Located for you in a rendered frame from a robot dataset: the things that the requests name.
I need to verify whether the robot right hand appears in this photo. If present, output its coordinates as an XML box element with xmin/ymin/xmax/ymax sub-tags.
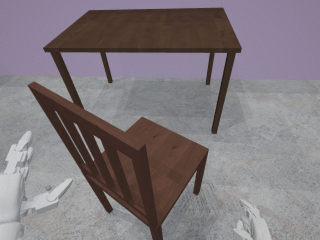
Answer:
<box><xmin>233</xmin><ymin>199</ymin><xmax>272</xmax><ymax>240</ymax></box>

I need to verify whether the robot left forearm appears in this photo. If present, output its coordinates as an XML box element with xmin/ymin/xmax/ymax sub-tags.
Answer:
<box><xmin>0</xmin><ymin>221</ymin><xmax>25</xmax><ymax>240</ymax></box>

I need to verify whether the chair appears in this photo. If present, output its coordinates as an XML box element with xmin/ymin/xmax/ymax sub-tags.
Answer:
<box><xmin>27</xmin><ymin>81</ymin><xmax>209</xmax><ymax>240</ymax></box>

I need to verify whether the robot left hand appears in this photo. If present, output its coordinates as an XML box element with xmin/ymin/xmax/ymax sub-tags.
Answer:
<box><xmin>0</xmin><ymin>130</ymin><xmax>73</xmax><ymax>223</ymax></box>

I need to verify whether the table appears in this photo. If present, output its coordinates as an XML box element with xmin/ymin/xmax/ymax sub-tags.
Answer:
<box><xmin>43</xmin><ymin>7</ymin><xmax>242</xmax><ymax>134</ymax></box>

